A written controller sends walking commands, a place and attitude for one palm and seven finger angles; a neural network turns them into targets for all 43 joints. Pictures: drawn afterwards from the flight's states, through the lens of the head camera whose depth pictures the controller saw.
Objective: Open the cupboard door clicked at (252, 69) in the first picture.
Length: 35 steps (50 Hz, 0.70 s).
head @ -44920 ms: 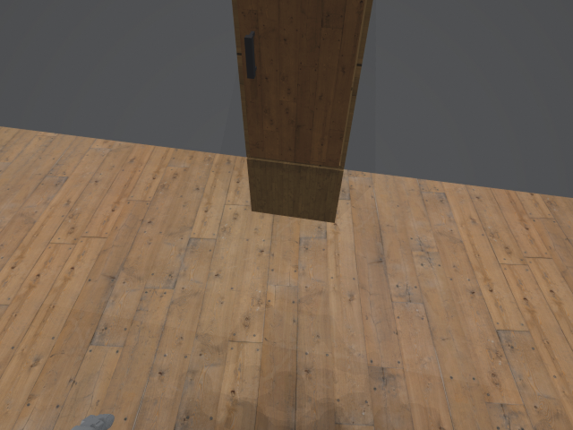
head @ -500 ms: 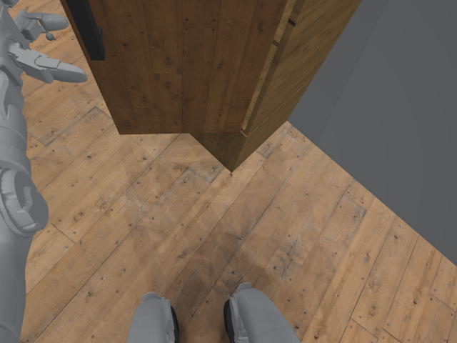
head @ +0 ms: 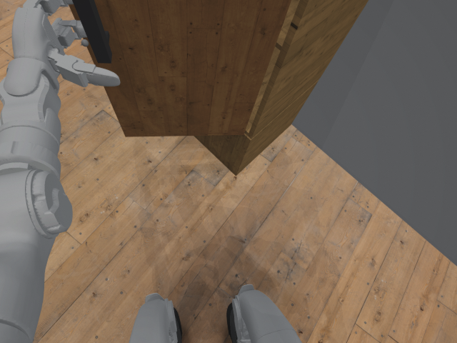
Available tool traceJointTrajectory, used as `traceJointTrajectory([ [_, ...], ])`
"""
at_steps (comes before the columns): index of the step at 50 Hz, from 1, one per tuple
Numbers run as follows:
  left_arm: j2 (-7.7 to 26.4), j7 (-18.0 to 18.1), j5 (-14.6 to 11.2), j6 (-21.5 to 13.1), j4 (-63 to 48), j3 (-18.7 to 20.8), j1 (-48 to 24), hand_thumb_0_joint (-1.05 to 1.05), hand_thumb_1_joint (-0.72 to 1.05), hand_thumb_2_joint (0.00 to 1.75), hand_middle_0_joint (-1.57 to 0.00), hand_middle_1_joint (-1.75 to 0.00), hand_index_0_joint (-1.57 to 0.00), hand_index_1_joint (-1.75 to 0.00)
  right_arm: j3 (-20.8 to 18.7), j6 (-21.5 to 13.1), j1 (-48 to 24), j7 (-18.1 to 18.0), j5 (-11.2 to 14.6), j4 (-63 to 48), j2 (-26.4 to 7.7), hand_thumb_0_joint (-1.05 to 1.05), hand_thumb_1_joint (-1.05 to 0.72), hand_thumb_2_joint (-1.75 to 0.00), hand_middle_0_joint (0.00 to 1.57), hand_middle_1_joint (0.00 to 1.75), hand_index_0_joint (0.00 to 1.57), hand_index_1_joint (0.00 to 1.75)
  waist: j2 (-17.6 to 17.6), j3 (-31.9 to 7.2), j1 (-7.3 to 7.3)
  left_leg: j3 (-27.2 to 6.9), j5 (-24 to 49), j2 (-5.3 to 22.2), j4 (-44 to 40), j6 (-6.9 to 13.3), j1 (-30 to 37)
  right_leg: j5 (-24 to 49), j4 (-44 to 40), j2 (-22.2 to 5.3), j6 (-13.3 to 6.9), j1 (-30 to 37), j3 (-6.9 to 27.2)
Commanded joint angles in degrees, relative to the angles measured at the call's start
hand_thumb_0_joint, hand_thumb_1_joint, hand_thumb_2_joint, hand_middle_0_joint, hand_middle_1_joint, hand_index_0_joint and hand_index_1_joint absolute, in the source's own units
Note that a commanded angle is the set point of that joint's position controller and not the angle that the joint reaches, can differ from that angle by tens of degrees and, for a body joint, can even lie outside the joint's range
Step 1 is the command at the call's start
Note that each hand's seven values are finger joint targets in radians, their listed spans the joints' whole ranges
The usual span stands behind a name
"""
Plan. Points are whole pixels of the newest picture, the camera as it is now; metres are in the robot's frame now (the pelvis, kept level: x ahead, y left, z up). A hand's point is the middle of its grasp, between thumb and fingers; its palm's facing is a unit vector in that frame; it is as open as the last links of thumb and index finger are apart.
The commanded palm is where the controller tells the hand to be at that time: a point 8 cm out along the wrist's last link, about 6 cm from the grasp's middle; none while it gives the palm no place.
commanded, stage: slide the fingers in behind the handle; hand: left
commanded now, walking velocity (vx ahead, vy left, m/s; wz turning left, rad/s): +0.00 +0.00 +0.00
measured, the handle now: (95, 18) +0.63 +0.13 +0.09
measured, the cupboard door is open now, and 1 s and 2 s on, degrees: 50 50 58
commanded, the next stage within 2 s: close the thumb around the handle in 0.72 s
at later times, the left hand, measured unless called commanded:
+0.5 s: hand (109, 40) +0.58 +0.11 +0.10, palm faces -0.05 -1.00 -0.02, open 14.0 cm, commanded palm +0.56 +0.15 +0.09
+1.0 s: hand (101, 45) +0.57 +0.12 +0.10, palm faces -0.05 -1.00 -0.02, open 13.2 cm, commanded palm +0.55 +0.16 +0.09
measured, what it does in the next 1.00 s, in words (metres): stands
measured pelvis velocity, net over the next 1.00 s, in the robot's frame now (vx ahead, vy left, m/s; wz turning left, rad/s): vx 0.00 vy -0.01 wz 0.01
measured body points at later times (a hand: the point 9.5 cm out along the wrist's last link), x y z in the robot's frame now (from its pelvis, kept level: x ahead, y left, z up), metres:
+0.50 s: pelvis +0.00 -0.01 +0.00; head +0.17 +0.00 +0.42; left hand +0.58 +0.16 +0.10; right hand -0.05 -0.26 -0.10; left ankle +0.03 +0.10 -0.66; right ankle +0.00 -0.13 -0.66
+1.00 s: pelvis +0.00 -0.01 +0.00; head +0.16 +0.00 +0.43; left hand +0.56 +0.17 +0.11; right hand -0.03 -0.27 -0.10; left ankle +0.03 +0.10 -0.66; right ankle +0.00 -0.13 -0.66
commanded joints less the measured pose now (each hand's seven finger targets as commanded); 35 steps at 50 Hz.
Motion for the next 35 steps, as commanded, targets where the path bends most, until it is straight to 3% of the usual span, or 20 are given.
traceJointTrajectory([
  [1, 12.3, 1.1, -0.2, -4.8, -12.7, 1.5, -28.7, 0.00, -0.50, 0.30, -0.30, -1.20, -0.30, -1.20, -3.9, -0.7, 13.8, -0.3, -0.1, -0.8, -11.0, 0.00, -0.90, -0.90, 0.20, 0.30, 0.20, 0.30, 8.6, -31.8, -1.56, -4.4, 23.8, -2.5, -3.8, 0.9, 30.4, 19.5, -6.3, 2.7, -1.0, 5.3, 1.3],
  [3, 11.6, 1.3, 0.0, -4.7, -12.3, 0.8, -28.7, 0.00, -0.50, 0.30, -0.30, -1.20, -0.30, -1.20, -3.9, -0.7, 13.7, -0.2, -0.1, -0.7, -11.0, 0.00, -0.90, -0.90, 0.20, 0.30, 0.20, 0.30, 7.9, -30.5, -2.01, -4.2, 22.6, -2.4, -3.8, 1.0, 29.5, 18.9, -6.5, 2.7, -0.8, 5.2, 1.4],
  [6, 12.2, 1.6, 0.1, -5.2, -14.6, 1.6, -28.7, 0.00, -0.50, 0.30, -0.30, -1.20, -0.30, -1.20, -4.1, -0.6, 14.1, -0.1, -0.2, -0.9, -10.9, 0.00, -0.90, -0.90, 0.20, 0.30, 0.20, 0.30, 9.5, -34.3, -1.14, -4.3, 25.9, -2.4, -3.7, 0.8, 31.7, 21.6, -5.7, 2.7, -1.0, 6.6, 1.3],
  [7, 10.5, 1.6, 0.0, -5.1, -15.1, 0.4, -28.4, 0.00, -0.50, 0.30, -0.30, -1.20, -0.30, -1.20, -4.3, -0.5, 14.0, 0.0, -0.1, -0.9, -10.9, 0.00, -0.90, -0.90, 0.20, 0.30, 0.20, 0.30, 10.0, -34.7, -1.25, -4.6, 26.5, -2.4, -3.8, 0.7, 32.8, 21.7, -5.8, 2.7, -1.1, 6.1, 1.2],
  [9, 8.7, 1.8, -0.3, -4.5, -12.9, -0.2, -27.9, 0.00, -0.50, 0.30, -0.30, -1.20, -0.30, -1.20, -4.3, -0.5, 14.3, 0.1, -0.1, -0.5, -10.8, 0.00, -0.90, -0.90, 0.20, 0.30, 0.20, 0.30, 8.0, -32.0, -2.10, -4.4, 25.6, -2.4, -3.7, 0.9, 31.7, 21.3, -6.2, 2.8, -0.9, 5.3, 1.0],
  [10, 11.2, 2.1, -0.4, -4.3, -13.5, 1.5, -28.9, 0.00, -0.50, 0.30, -0.30, -1.20, -0.30, -1.20, -4.3, -0.3, 14.5, -0.1, -0.1, -0.4, -11.2, 0.00, -0.90, -0.90, 0.20, 0.30, 0.20, 0.30, 7.1, -32.4, -2.02, -4.5, 25.1, -2.2, -3.9, 1.0, 31.2, 21.2, -6.3, 2.7, -0.8, 6.1, 1.2],
  [13, 8.9, 2.5, -0.4, -4.4, -14.8, 0.0, -28.7, 0.00, -0.50, 0.30, -0.30, -1.20, -0.30, -1.20, -4.4, -0.4, 14.2, 0.1, -0.1, -0.5, -10.7, 0.00, -0.90, -0.90, 0.20, 0.30, 0.20, 0.30, 8.4, -33.3, -1.52, -4.2, 25.3, -2.5, -4.1, 0.8, 31.6, 21.6, -6.4, 2.7, -0.9, 6.7, 1.3],
  [15, 7.7, 3.0, -0.5, -5.2, -16.0, -0.6, -29.7, 0.00, -0.50, 0.30, -0.30, -1.20, -0.30, -1.20, -4.6, -0.6, 14.3, 0.2, -0.2, -0.3, -10.5, 0.00, -0.90, -0.90, 0.20, 0.30, 0.20, 0.30, 8.8, -34.3, -1.93, -4.4, 26.4, -2.5, -4.0, 0.8, 33.0, 22.3, -6.3, 2.7, -0.8, 6.3, 1.2],
  [17, 7.4, 3.7, -0.1, -5.0, -14.2, -0.5, -28.2, 0.00, -0.50, 0.30, -0.30, -1.20, -0.30, -1.20, -4.5, -0.5, 14.5, 0.3, -0.3, -0.2, -10.6, 0.00, -0.90, -0.90, 0.20, 0.30, 0.20, 0.30, 7.8, -32.7, -1.72, -4.4, 25.8, -2.5, -4.2, 0.7, 31.7, 21.9, -6.3, 2.7, -0.9, 6.3, 1.2],
  [19, 8.7, 4.4, 0.4, -5.0, -12.6, 0.4, -28.9, 0.00, -0.50, 0.30, -0.30, -1.20, -0.30, -1.20, -4.4, -0.5, 14.6, 0.2, -0.4, 0.0, -10.8, 0.00, -0.90, -0.90, 0.20, 0.30, 0.20, 0.30, 6.6, -30.9, -2.00, -4.2, 24.0, -2.7, -4.1, 1.0, 29.8, 20.8, -6.4, 2.6, -0.9, 6.2, 1.4],
  [20, 9.1, 4.7, 0.6, -5.0, -13.0, 0.4, -29.8, 0.00, -0.50, 0.30, -0.30, -1.20, -0.30, -1.20, -4.3, -0.5, 14.4, 0.2, -0.4, -0.2, -10.7, 0.00, -0.90, -0.90, 0.20, 0.30, 0.20, 0.30, 7.7, -31.5, -2.03, -3.8, 23.6, -2.8, -4.0, 1.0, 29.3, 20.9, -6.4, 2.5, -0.7, 6.5, 1.6],
  [23, 10.8, 4.9, 0.8, -5.0, -12.8, 1.8, -28.0, 0.00, -0.50, 0.30, -0.30, -1.20, -0.30, -1.20, -4.2, -0.6, 14.3, 0.3, -0.4, -0.7, -10.7, 0.00, -0.90, -0.90, 0.20, 0.30, 0.20, 0.30, 6.4, -32.2, -1.22, -3.2, 23.6, -3.1, -3.8, 1.2, 27.5, 22.4, -6.3, 2.5, -0.8, 9.2, 2.0],
  [24, 10.7, 4.8, 0.8, -5.5, -13.3, 1.7, -28.1, 0.00, -0.50, 0.30, -0.30, -1.20, -0.30, -1.20, -4.2, -0.6, 14.5, 0.3, -0.5, -0.7, -10.7, 0.00, -0.90, -0.90, 0.20, 0.30, 0.20, 0.30, 6.4, -32.7, -1.62, -3.5, 24.8, -3.0, -3.9, 1.3, 28.5, 23.4, -6.0, 2.6, -0.9, 9.1, 1.8],
  [27, 11.0, 4.0, 0.6, -5.8, -14.4, 1.8, -26.4, 0.00, -0.50, 0.30, -0.30, -1.20, -0.30, -1.20, -4.4, -0.5, 14.0, 0.3, -0.2, -1.2, -10.5, 0.00, -0.90, -0.90, 0.20, 0.30, 0.20, 0.30, 7.3, -34.1, -0.53, -2.8, 25.5, -3.1, -3.7, 1.1, 28.4, 25.3, -6.0, 2.5, -0.8, 11.0, 2.3],
  [33, 10.0, 2.7, -0.6, -4.8, -14.0, 1.2, -25.9, 0.00, -0.50, 0.30, -0.30, -1.20, -0.30, -1.20, -4.5, -0.2, 13.7, -0.1, 0.3, -1.1, -10.5, 0.00, -0.90, -0.90, 0.20, 0.30, 0.20, 0.30, 5.2, -32.3, -1.06, -2.3, 23.2, -3.2, -4.2, 1.4, 26.8, 24.8, -7.3, 2.6, -0.4, 12.2, 2.7],
  [35, 9.4, 2.5, -1.0, -5.7, -15.5, 0.8, -27.0, 0.00, -0.50, 0.30, -0.30, -1.20, -0.30, -1.20, -4.6, -0.4, 13.9, -0.3, 0.3, -0.8, -10.4, 0.00, -0.90, -0.90, 0.20, 0.30, 0.20, 0.30, 6.2, -33.5, -0.96, -2.7, 24.5, -3.2, -4.4, 1.2, 28.7, 25.5, -6.9, 2.5, -0.6, 11.8, 2.5],
])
